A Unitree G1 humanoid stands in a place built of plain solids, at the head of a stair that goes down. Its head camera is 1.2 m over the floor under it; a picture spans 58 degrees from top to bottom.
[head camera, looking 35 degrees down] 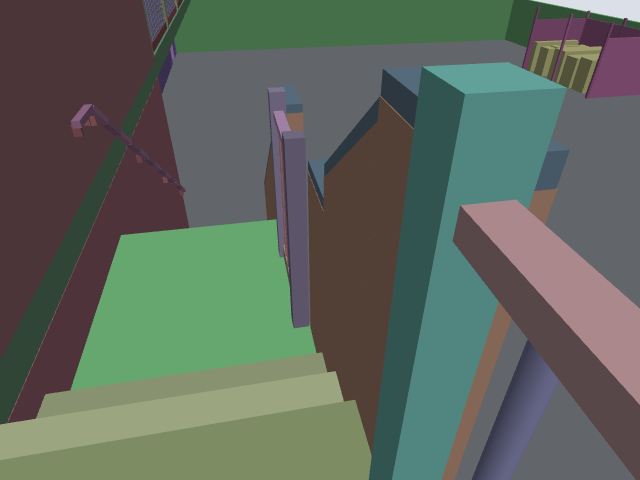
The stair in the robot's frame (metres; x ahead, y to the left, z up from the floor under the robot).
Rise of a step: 0.19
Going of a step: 0.26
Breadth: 1.20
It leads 11 degrees to the left of straight ahead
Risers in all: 3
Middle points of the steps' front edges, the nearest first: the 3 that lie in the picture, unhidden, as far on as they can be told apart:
0.72 0.48 0.00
0.98 0.53 -0.19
1.24 0.58 -0.38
